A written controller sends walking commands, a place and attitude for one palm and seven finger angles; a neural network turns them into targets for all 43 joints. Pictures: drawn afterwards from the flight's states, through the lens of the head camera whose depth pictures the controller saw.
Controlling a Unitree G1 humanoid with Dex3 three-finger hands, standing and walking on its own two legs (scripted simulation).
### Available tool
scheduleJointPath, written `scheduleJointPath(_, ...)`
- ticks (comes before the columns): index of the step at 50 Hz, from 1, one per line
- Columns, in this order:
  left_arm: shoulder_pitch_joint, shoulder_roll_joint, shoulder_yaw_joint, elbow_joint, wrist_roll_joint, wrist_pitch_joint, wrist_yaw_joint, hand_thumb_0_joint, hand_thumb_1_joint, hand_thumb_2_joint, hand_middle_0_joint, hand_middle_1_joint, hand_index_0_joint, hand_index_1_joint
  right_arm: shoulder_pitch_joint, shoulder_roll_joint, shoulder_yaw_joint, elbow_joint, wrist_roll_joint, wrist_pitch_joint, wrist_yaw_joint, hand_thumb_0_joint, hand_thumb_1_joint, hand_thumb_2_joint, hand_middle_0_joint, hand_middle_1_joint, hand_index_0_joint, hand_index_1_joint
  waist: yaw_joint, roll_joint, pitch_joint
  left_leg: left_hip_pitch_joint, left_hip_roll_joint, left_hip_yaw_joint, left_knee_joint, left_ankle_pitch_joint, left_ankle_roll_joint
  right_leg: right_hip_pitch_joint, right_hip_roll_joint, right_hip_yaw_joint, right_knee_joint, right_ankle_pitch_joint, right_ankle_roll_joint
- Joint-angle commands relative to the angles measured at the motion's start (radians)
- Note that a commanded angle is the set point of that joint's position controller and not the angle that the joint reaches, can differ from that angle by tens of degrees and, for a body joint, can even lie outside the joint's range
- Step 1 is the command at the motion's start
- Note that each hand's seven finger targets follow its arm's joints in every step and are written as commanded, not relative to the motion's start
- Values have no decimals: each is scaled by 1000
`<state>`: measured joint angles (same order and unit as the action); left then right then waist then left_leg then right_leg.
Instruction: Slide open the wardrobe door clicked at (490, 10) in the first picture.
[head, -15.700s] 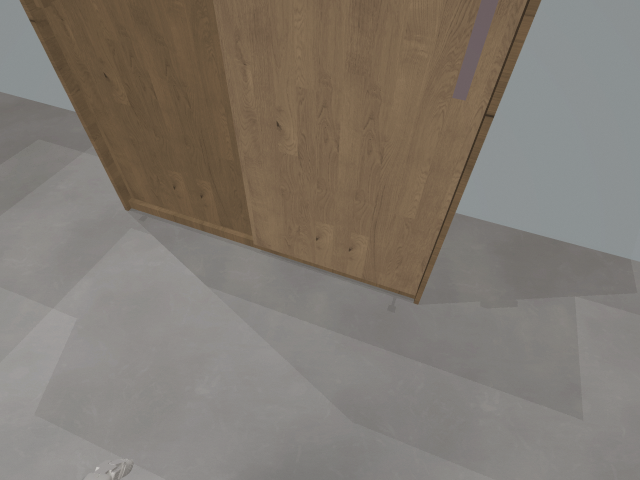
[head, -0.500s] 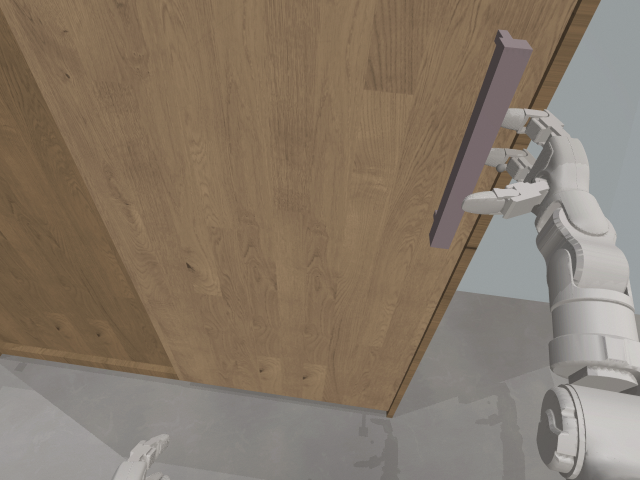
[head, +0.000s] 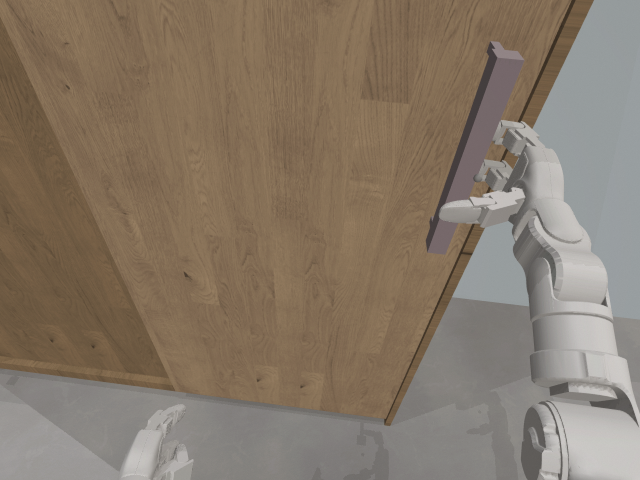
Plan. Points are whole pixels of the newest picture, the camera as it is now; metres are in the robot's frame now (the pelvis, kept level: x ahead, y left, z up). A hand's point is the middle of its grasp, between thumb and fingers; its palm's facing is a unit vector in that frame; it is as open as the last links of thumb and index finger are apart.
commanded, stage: slide the fingers in behind the handle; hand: right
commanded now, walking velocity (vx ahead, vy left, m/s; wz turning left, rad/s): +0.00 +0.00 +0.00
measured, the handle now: (461, 160) +0.47 -0.16 +0.21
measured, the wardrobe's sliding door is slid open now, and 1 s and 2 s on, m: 0.00 0.00 0.00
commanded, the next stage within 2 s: grip the handle and tug to test in 1.04 s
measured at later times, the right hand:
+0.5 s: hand (473, 178) +0.40 -0.15 +0.22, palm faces +0.10 +0.99 +0.01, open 14.3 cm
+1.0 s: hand (471, 179) +0.40 -0.15 +0.22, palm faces +0.09 +1.00 +0.01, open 14.4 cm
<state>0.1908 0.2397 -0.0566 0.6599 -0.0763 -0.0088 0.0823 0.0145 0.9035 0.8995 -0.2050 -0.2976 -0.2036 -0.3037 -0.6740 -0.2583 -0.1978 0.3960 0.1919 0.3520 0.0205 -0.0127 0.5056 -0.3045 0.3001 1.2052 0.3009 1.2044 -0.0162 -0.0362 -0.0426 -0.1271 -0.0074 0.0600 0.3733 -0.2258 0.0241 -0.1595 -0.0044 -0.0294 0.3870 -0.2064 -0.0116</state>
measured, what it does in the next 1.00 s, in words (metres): stands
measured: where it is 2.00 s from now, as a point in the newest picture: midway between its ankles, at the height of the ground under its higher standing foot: outside the picture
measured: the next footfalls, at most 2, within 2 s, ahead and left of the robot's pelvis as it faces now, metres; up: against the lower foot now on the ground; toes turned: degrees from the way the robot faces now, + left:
none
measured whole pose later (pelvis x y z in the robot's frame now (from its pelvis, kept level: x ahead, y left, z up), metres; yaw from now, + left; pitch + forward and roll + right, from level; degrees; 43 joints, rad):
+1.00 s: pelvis +0.00 -0.01 +0.00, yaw -1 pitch -2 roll +0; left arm 0.19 0.23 -0.06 0.68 -0.06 0.00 0.07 0.01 0.90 0.90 -0.20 -0.30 -0.20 -0.30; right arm -0.66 -0.20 -0.16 0.33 0.18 0.37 -0.04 -0.01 0.51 -0.30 0.25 1.19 0.23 1.18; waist -0.03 -0.04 -0.04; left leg -0.11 0.00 0.07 0.38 -0.23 0.02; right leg -0.15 0.01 -0.02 0.39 -0.21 -0.02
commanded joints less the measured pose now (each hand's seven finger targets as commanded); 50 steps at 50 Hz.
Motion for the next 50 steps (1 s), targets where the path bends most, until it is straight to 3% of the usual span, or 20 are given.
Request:
scheduleJointPath(1, -112, 108, 43, -156, 8, -48, 10, 0, 900, 900, -200, -300, -200, -300, -478, -185, -57, -265, 0, -77, -6, 0, 500, -300, 300, 1200, 300, 1200, 0, 41, -288, 60, 6, -36, -32, 332, 1, 137, 3, 26, -8, 275, -32)
scheduleJointPath(6, -120, 108, 43, -159, 6, -39, 10, 0, 900, 900, -200, -300, -200, -300, -427, -199, -73, -259, 1, -62, -4, 0, 500, -300, 300, 1200, 300, 1200, -6, 54, -261, 66, 6, -34, -33, 342, -1, 121, 2, 20, -10, 272, -33)
scheduleJointPath(7, -124, 105, 42, -163, 4, -40, 8, 0, 900, 900, -200, -300, -200, -300, -459, -152, -27, -291, 1, -63, 1, 0, 500, -300, 300, 1200, 300, 1200, 5, 29, -264, 54, 5, -34, -32, 339, 0, 133, 4, 20, -8, 273, -32)
scheduleJointPath(9, -120, 104, 44, -158, 5, -42, 8, 0, 900, 900, -200, -300, -200, -300, -435, -162, -47, -280, 4, -55, -5, 0, 500, -300, 300, 1200, 300, 1200, 0, 42, -268, 48, 0, -31, -33, 328, 1, 140, 3, 25, -6, 270, -31)
scheduleJointPath(13, -126, 101, 44, -159, 5, -46, 7, 0, 900, 900, -200, -300, -200, -300, -455, -112, -4, -309, 5, -53, -9, 0, 500, -300, 300, 1200, 300, 1200, 7, 29, -268, 35, 0, -30, -31, 326, 1, 155, 3, 26, -3, 273, -33)
scheduleJointPath(15, -123, 108, 47, -153, 7, -46, 7, 0, 900, 900, -200, -300, -200, -300, -453, -127, -11, -311, 4, -55, -11, 0, 500, -300, 300, 1200, 300, 1200, 7, 48, -273, 41, -2, -29, -34, 320, 1, 155, 0, 28, -3, 277, -32)
scheduleJointPath(17, -125, 103, 43, -149, 6, -48, 9, 0, 900, 900, -200, -300, -200, -300, -479, -87, 24, -300, 5, -49, -10, 0, 500, -300, 300, 1200, 300, 1200, 19, 47, -251, 23, 0, -29, -36, 311, -2, 149, 3, 29, -3, 259, -34)
scheduleJointPath(18, -118, 104, 45, -143, 7, -48, 9, 0, 900, 900, -200, -300, -200, -300, -490, -113, 1, -291, 3, -49, -15, 0, 500, -300, 300, 1200, 300, 1200, 17, 43, -257, 21, -1, -28, -38, 301, 0, 152, 2, 32, -4, 253, -31)
scheduleJointPath(19, -122, 101, 43, -146, 9, -50, 8, 0, 900, 900, -200, -300, -200, -300, -495, -84, 22, -300, 3, -47, -14, 0, 500, -300, 300, 1200, 300, 1200, 16, 29, -258, 17, 0, -29, -36, 301, 1, 156, 5, 32, -3, 255, -32)
scheduleJointPath(21, -122, 103, 45, -147, 11, -52, 7, 0, 900, 900, -200, -300, -200, -300, -484, -98, 8, -315, 3, -55, -20, 0, 500, -300, 300, 1200, 300, 1200, 10, 42, -282, 40, 1, -25, -30, 321, 3, 160, 3, 36, -3, 281, -30)
scheduleJointPath(24, -125, 98, 43, -143, 10, -52, 5, 0, 900, 900, -200, -300, -200, -300, -500, -56, 45, -309, 2, -51, -17, 0, 500, -300, 300, 1200, 300, 1200, 20, 31, -269, 22, 0, -26, -30, 324, 1, 164, 5, 31, 1, 275, -30)
scheduleJointPath(25, -121, 101, 47, -142, 11, -53, 4, 0, 900, 900, -200, -300, -200, -300, -476, -72, 22, -298, 8, -55, -20, 0, 500, -300, 300, 1200, 300, 1200, 13, 68, -269, 25, -4, -22, -32, 318, 1, 161, 2, 35, 2, 275, -30)
scheduleJointPath(26, -125, 102, 45, -141, 11, -52, 6, 0, 900, 900, -200, -300, -200, -300, -493, -76, 27, -304, 3, -56, -21, 0, 500, -300, 300, 1200, 300, 1200, 16, 54, -271, 29, 0, -26, -31, 322, 1, 163, 2, 34, -1, 276, -31)
scheduleJointPath(29, -124, 90, 43, -145, 13, -59, -1, 0, 900, 900, -200, -300, -200, -300, -520, -14, 77, -347, -3, -62, -29, 0, 500, -300, 300, 1200, 300, 1200, 20, -1, -295, 16, -3, -20, -19, 332, 7, 193, 4, 41, 9, 307, -23)
scheduleJointPath(32, -122, 98, 44, -136, 14, -53, 3, 0, 900, 900, -200, -300, -200, -300, -502, -44, 50, -311, 2, -56, -31, 0, 500, -300, 300, 1200, 300, 1200, 20, 62, -280, 24, -3, -19, -25, 330, 3, 172, 2, 40, 3, 292, -27)
scheduleJointPath(35, -128, 98, 44, -140, 14, -53, 4, 0, 900, 900, -200, -300, -200, -300, -503, -46, 51, -319, -3, -59, -33, 0, 500, -300, 300, 1200, 300, 1200, 14, 44, -280, 19, -5, -19, -26, 314, 5, 183, 0, 43, 2, 295, -25)
scheduleJointPath(36, -131, 93, 42, -142, 15, -55, 3, 0, 900, 900, -200, -300, -200, -300, -529, -18, 78, -339, -4, -61, -32, 0, 500, -300, 300, 1200, 300, 1200, 21, 10, -288, 15, -1, -20, -23, 321, 7, 193, 1, 44, 3, 307, -23)
scheduleJointPath(40, -132, 100, 43, -137, 15, -49, 2, 0, 900, 900, -200, -300, -200, -300, -468, -62, 28, -295, 1, -57, -37, 0, 500, -300, 300, 1200, 300, 1200, 5, 60, -275, 29, -6, -17, -27, 314, 6, 172, -1, 42, 0, 298, -23)
scheduleJointPath(42, -134, 90, 42, -141, 14, -52, 3, 0, 900, 900, -200, -300, -200, -300, -510, -14, 71, -323, -1, -59, -36, 0, 500, -300, 300, 1200, 300, 1200, 18, 40, -280, 18, -3, -15, -23, 321, 6, 185, -1, 43, 2, 304, -22)
scheduleJointPath(50, -134, 100, 43, -140, 15, -43, 5, 0, 900, 900, -200, -300, -200, -300, -468, -77, 15, -302, -4, -58, -42, 0, 500, -300, 300, 1200, 300, 1200, 2, 47, -278, 38, -4, -18, -32, 310, 8, 171, -1, 39, -6, 298, -21)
